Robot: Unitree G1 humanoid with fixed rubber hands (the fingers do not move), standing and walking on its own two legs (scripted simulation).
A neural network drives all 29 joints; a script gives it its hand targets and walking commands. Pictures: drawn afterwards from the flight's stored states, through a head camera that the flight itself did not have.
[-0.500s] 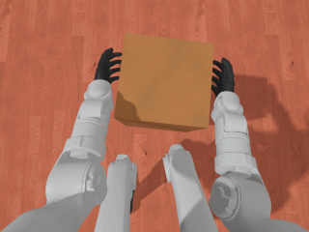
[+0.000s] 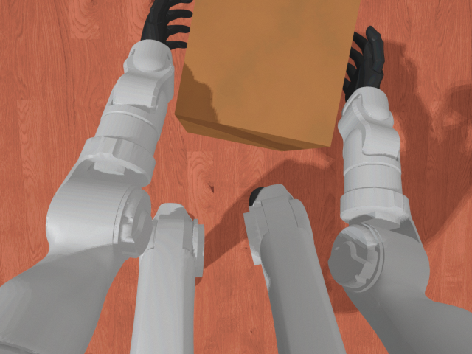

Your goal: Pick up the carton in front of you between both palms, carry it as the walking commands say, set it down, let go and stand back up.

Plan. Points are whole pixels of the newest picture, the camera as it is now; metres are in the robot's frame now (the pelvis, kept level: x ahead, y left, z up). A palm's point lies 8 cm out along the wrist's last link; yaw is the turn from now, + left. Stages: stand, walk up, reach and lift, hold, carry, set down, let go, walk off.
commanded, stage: set down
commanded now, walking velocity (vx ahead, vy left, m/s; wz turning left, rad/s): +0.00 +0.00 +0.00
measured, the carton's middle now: (253, 80) +0.49 -0.10 -0.23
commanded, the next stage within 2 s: none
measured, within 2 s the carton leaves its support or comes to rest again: rests again in 1.30 s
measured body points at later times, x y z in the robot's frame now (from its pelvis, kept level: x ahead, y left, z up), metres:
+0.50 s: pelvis +0.00 +0.00 -0.03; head +0.35 -0.01 +0.25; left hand +0.56 +0.05 -0.20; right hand +0.46 -0.24 -0.20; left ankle +0.10 +0.11 -0.39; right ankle +0.13 -0.13 -0.39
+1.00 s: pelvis +0.00 +0.01 -0.05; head +0.35 +0.00 +0.24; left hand +0.56 +0.05 -0.22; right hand +0.46 -0.24 -0.21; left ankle +0.10 +0.11 -0.39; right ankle +0.13 -0.13 -0.39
